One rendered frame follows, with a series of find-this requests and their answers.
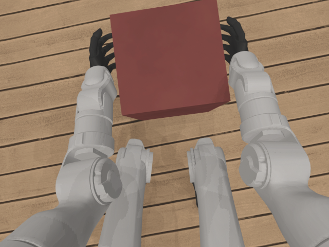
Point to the right robot upper arm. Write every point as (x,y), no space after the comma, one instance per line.
(279,172)

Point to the left robot hand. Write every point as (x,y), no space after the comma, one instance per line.
(97,52)

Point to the right robot hand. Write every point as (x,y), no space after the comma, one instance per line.
(236,39)

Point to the robot left thigh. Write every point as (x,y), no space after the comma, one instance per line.
(122,224)

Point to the robot left forearm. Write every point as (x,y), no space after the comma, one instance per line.
(94,118)

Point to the robot right thigh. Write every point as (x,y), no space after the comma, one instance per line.
(218,222)

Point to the robot right forearm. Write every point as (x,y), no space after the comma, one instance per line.
(256,101)

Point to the carton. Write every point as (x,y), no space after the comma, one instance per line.
(170,60)

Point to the left robot upper arm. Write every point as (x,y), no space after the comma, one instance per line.
(85,190)

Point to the robot thigh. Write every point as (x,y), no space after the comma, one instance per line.
(122,224)
(218,222)

